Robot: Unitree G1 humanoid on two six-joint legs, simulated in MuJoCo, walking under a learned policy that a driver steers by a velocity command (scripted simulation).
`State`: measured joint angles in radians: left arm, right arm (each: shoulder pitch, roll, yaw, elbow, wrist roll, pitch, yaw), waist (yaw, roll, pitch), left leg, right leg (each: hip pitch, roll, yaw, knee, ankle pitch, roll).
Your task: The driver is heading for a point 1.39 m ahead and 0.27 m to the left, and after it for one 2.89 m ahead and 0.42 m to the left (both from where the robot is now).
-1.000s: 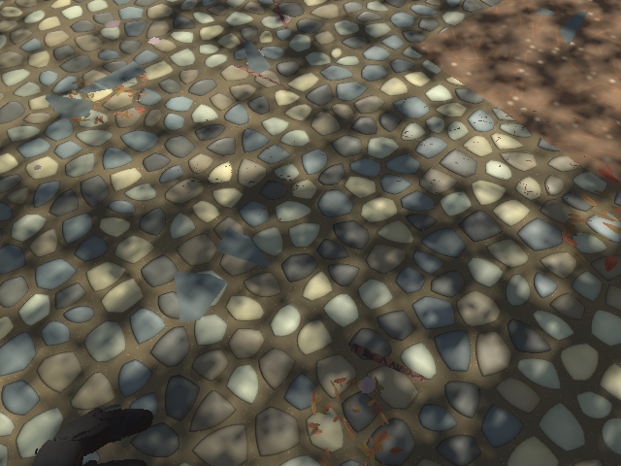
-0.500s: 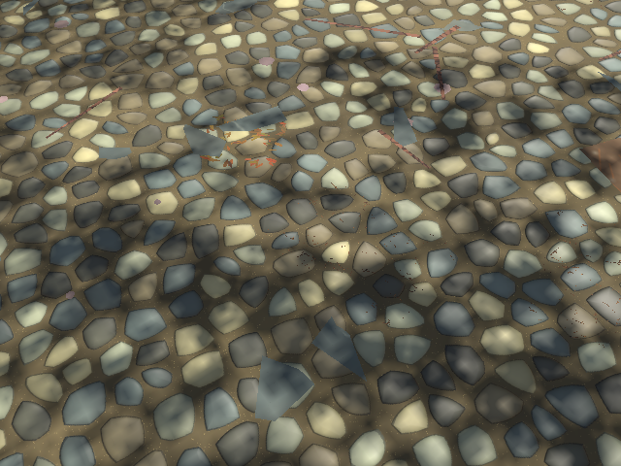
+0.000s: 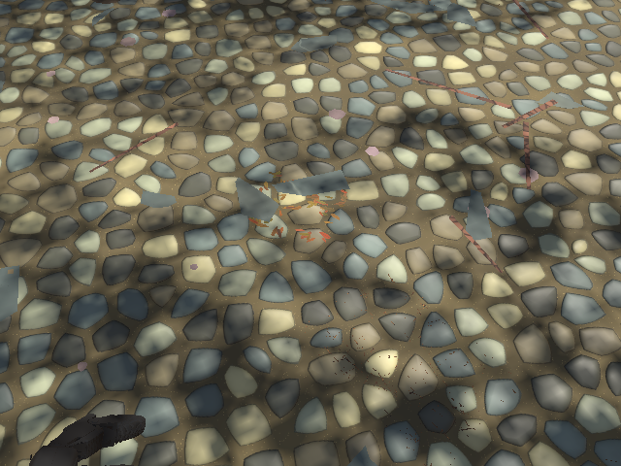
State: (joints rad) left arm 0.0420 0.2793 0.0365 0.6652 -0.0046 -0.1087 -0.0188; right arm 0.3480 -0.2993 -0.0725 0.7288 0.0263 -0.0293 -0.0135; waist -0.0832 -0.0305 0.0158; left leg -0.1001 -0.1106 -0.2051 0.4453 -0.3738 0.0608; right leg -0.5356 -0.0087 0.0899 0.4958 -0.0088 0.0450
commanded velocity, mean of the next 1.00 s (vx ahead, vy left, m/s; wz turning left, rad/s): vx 0.50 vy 0.00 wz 0.51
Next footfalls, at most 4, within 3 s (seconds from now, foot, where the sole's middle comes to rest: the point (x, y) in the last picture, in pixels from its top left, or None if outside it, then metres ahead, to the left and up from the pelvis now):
0.04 right None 0.19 -0.13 -0.77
0.56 left None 0.42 0.18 -0.77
1.06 right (240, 339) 0.77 0.11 -0.77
1.56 left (101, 301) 0.89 0.45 -0.77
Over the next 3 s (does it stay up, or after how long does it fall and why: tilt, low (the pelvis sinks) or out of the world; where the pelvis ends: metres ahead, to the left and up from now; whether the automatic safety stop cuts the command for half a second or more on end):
stays up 1.33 0.32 0.00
